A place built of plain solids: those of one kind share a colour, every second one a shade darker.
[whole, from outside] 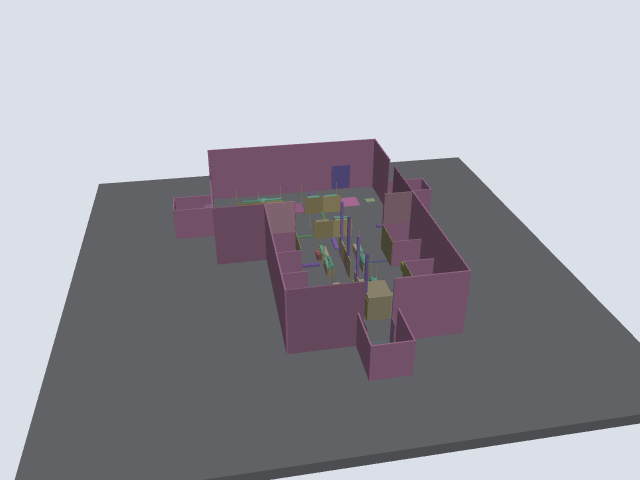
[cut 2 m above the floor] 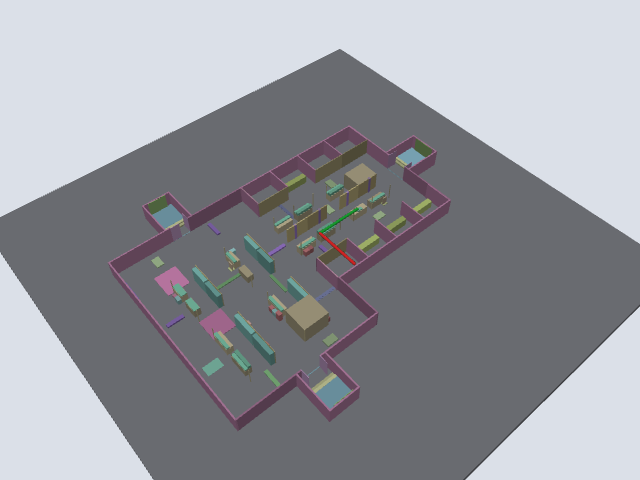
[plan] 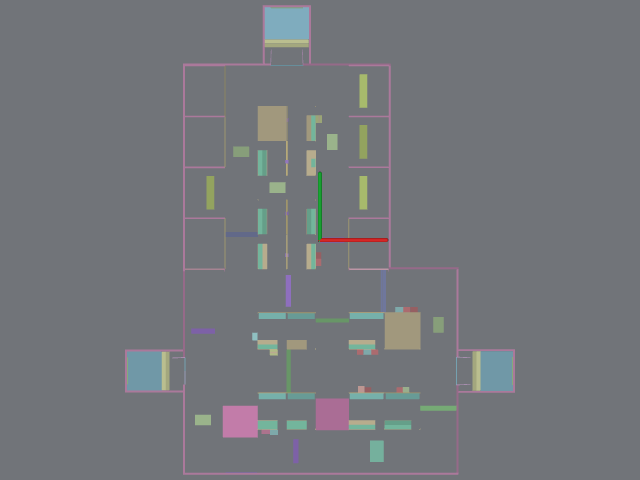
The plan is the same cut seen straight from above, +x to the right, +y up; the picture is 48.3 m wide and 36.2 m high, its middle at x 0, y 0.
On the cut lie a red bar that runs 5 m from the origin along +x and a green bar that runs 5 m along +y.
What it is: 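A small town's covered market hall; wings of bays of 5.1 m, 6.5 m to the eaves; island blocks of stalls back to back between aisles of 1.6 to 3.5 m; lock-up shops 3 to 3.7 m deep along long walls; porches at the aisles' ends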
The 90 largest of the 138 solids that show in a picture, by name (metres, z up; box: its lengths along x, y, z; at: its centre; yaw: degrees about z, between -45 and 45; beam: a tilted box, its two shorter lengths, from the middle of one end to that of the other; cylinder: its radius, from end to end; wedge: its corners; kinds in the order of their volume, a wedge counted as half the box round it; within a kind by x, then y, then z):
{
 "wall_1": {"box": [0.15, 3.23, 3.59], "at": [-14.62, -9.88, 1.75]},
 "wall_2": {"box": [4.52, 0.15, 3.59], "at": [-12.44, -11.42, 1.75]},
 "wall_3": {"box": [4.52, 0.15, 3.59], "at": [-12.44, -8.34, 1.75]},
 "wall_4": {"box": [0.15, 6.82, 6.57], "at": [-10.26, -14.3, 3.23]},
 "wall_5": {"box": [0.15, 6.82, 6.57], "at": [-10.26, -5.46, 3.23]},
 "wall_6": {"box": [0.15, 15.66, 6.57], "at": [-10.26, 5.48, 3.23]},
 "wall_7": {"box": [3.01, 0.12, 3.05], "at": [-8.68, -2.2, 1.48]},
 "wall_8": {"box": [3.01, 0.12, 3.05], "at": [-8.68, 1.64, 1.48]},
 "wall_9": {"box": [3.01, 0.12, 3.05], "at": [-8.68, 5.48, 1.48]},
 "wall_10": {"box": [3.01, 0.12, 3.05], "at": [-8.68, 9.32, 1.48]},
 "wall_11": {"box": [3.01, 0.12, 3.05], "at": [-8.68, 13.16, 1.48]},
 "wall_12": {"box": [6.61, 0.15, 6.57], "at": [-7.03, 13.23, 3.23]},
 "wall_13": {"box": [0.15, 4.55, 3.58], "at": [-4.25, 15.44, 1.74]},
 "wall_14": {"box": [3.64, 0.15, 3.58], "at": [-2.5, 17.64, 1.74]},
 "wall_15": {"box": [0.15, 4.55, 3.58], "at": [-0.76, 15.44, 1.74]},
 "wall_16": {"box": [20.78, 0.15, 6.57], "at": [0.06, -17.64, 3.23]},
 "wall_17": {"box": [6.61, 0.15, 6.57], "at": [2.02, 13.23, 3.23]},
 "wall_18": {"box": [3.01, 0.12, 3.05], "at": [3.67, -2.2, 1.48]},
 "wall_19": {"box": [3.01, 0.12, 3.05], "at": [3.67, 1.64, 1.48]},
 "wall_20": {"box": [3.01, 0.12, 3.05], "at": [3.67, 5.48, 1.48]},
 "wall_21": {"box": [3.01, 0.12, 3.05], "at": [3.67, 9.32, 1.48]},
 "wall_22": {"box": [3.01, 0.12, 3.05], "at": [3.67, 13.16, 1.48]},
 "wall_23": {"box": [0.15, 15.51, 6.57], "at": [5.25, 5.55, 3.23]},
 "wall_24": {"box": [5.27, 0.15, 6.57], "at": [7.82, -2.12, 3.23]},
 "wall_25": {"box": [0.15, 6.78, 6.57], "at": [10.38, -14.32, 3.23]},
 "wall_26": {"box": [0.15, 6.78, 6.57], "at": [10.38, -5.44, 3.23]},
 "wall_27": {"box": [4.4, 0.15, 3.57], "at": [12.5, -11.46, 1.74]},
 "wall_28": {"box": [4.4, 0.15, 3.57], "at": [12.5, -8.3, 1.74]},
 "wall_29": {"box": [0.15, 3.3, 3.57], "at": [14.62, -9.88, 1.74]},
 "counter_1": {"box": [0.72, 1.93, 0.91], "at": [-4.34, -1.24, 0.41]},
 "counter_2": {"box": [0.72, 1.93, 0.92], "at": [-4.34, 1.39, 0.41]},
 "counter_3": {"box": [0.72, 1.93, 0.88], "at": [-4.34, 5.81, 0.39]},
 "counter_4": {"box": [1.5, 0.72, 0.92], "at": [-3.96, -13.95, 0.41]},
 "counter_5": {"box": [1.5, 0.72, 0.96], "at": [-3.96, -7.89, 0.43]},
 "counter_6": {"box": [2.2, 2.62, 2.55], "at": [-3.6, 8.79, 1.23]},
 "counter_7": {"box": [1.5, 0.72, 0.95], "at": [-1.75, -13.95, 0.42]},
 "counter_8": {"box": [1.5, 0.72, 0.9], "at": [-1.75, -7.89, 0.4]},
 "counter_9": {"box": [0.72, 1.93, 0.96], "at": [-0.66, -1.24, 0.43]},
 "counter_10": {"box": [0.72, 1.93, 0.98], "at": [-0.66, 1.39, 0.44]},
 "counter_11": {"box": [0.72, 1.93, 0.99], "at": [-0.66, 5.81, 0.45]},
 "counter_12": {"box": [0.72, 1.93, 0.95], "at": [-0.66, 8.44, 0.42]},
 "counter_13": {"box": [2.01, 0.72, 0.95], "at": [3.17, -13.95, 0.42]},
 "counter_14": {"box": [2.0, 0.72, 0.95], "at": [3.17, -7.89, 0.42]},
 "counter_15": {"box": [2.01, 0.72, 0.91], "at": [5.88, -13.95, 0.41]},
 "counter_16": {"box": [2.71, 2.8, 2.55], "at": [6.23, -6.85, 1.23]},
 "shelf_1": {"box": [2.04, 0.46, 1.9], "at": [-3.6, -11.79, 0.9]},
 "shelf_2": {"box": [2.04, 0.46, 1.9], "at": [-3.6, -5.74, 0.9]},
 "shelf_3": {"box": [2.04, 0.46, 1.9], "at": [-1.41, -11.79, 0.9]},
 "shelf_4": {"box": [2.04, 0.46, 1.9], "at": [-1.41, -5.74, 0.9]},
 "shelf_5": {"box": [2.55, 0.46, 1.9], "at": [3.52, -11.79, 0.9]},
 "shelf_6": {"box": [2.54, 0.46, 1.9], "at": [3.52, -5.73, 0.9]},
 "shelf_7": {"box": [2.55, 0.46, 1.9], "at": [6.23, -11.79, 0.9]},
 "ground_1": {"box": [2.61, 2.93, 0.5], "at": [-13.24, -9.88, 0.09]},
 "ground_2": {"box": [3.34, 2.43, 0.5], "at": [-2.5, 16.34, 0.08]},
 "ground_3": {"box": [2.45, 3.0, 0.5], "at": [13.32, -9.88, 0.07]},
 "shop_counter_1": {"box": [0.6, 2.54, 0.95], "at": [-8.27, 3.56, 0.42]},
 "shop_counter_2": {"box": [0.6, 2.54, 0.95], "at": [3.27, 3.56, 0.42]},
 "shop_counter_3": {"box": [0.6, 2.54, 0.95], "at": [3.27, 7.4, 0.42]},
 "shop_counter_4": {"box": [0.6, 2.54, 0.95], "at": [3.27, 11.24, 0.42]},
 "party_tall_1": {"box": [3.01, 0.12, 6.57], "at": [-8.68, -2.2, 3.23]},
 "party_tall_2": {"box": [3.01, 0.12, 6.57], "at": [3.67, -2.2, 3.23]},
 "front_1": {"box": [0.08, 3.84, 3.05], "at": [-7.17, -0.28, 1.48]},
 "front_2": {"box": [0.08, 3.84, 3.05], "at": [-7.17, 7.4, 1.48]},
 "front_3": {"box": [0.08, 3.84, 3.05], "at": [-7.17, 11.24, 1.48]},
 "front_4": {"box": [0.08, 3.84, 3.05], "at": [2.17, -0.28, 1.48]},
 "back_1": {"box": [2.2, 0.06, 2.15], "at": [-3.6, -11.54, 1.02]},
 "back_2": {"box": [2.2, 0.06, 2.15], "at": [-3.6, -5.49, 1.02]},
 "back_3": {"box": [0.06, 2.62, 2.15], "at": [-2.47, -0.89, 1.02]},
 "back_4": {"box": [0.06, 2.62, 2.15], "at": [-2.47, 1.74, 1.02]},
 "back_5": {"box": [0.06, 2.62, 2.15], "at": [-2.47, 6.16, 1.02]},
 "back_6": {"box": [0.06, 2.62, 2.15], "at": [-2.47, 8.79, 1.02]},
 "back_7": {"box": [2.2, 0.06, 2.15], "at": [-1.41, -11.54, 1.02]},
 "back_8": {"box": [2.2, 0.06, 2.15], "at": [-1.41, -5.49, 1.02]},
 "back_9": {"box": [2.71, 0.06, 2.15], "at": [3.52, -11.54, 1.02]},
 "back_10": {"box": [2.71, 0.06, 2.15], "at": [6.23, -11.54, 1.02]},
 "pier_1": {"box": [0.26, 0.26, 6.57], "at": [-2.5, -1.15, 3.23]},
 "pier_2": {"box": [0.26, 0.26, 6.57], "at": [-2.5, 2.0, 3.23]},
 "pier_3": {"box": [0.26, 0.26, 6.57], "at": [-2.5, 5.9, 3.23]},
 "pier_4": {"box": [0.26, 0.26, 6.57], "at": [-2.5, 9.05, 3.23]},
 "duckboards_1": {"box": [2.65, 2.4, 0.12], "at": [-6.01, -13.7, 0.0]},
 "duckboards_2": {"box": [2.51, 2.4, 0.13], "at": [0.93, -13.15, 0.0]},
 "porch_flight_1": {"box": [0.3, 2.91, 0.39], "at": [-11.79, -9.88, 0.15]},
 "porch_flight_2": {"box": [3.32, 0.3, 0.38], "at": [-2.5, 14.98, 0.14]},
 "porch_flight_3": {"box": [0.3, 2.98, 0.37], "at": [11.95, -9.88, 0.14]},
 "outer_doors_1": {"box": [0.06, 2.03, 2.25], "at": [-14.5, -9.88, 1.42]},
 "outer_doors_2": {"box": [2.44, 0.06, 2.25], "at": [-2.5, 17.51, 1.4]},
 "shutter_1": {"box": [2.37, 0.08, 3.18], "at": [-5.94, -17.56, 1.71]},
 "goods_1": {"box": [0.34, 1.93, 0.35], "at": [-4.18, 1.39, 1.04]},
 "goods_2": {"box": [2.01, 0.34, 0.35], "at": [5.88, -13.79, 1.03]},
 "crates_set_down_1": {"box": [0.4, 2.4, 0.26], "at": [-2.39, -3.83, 0.07]}
}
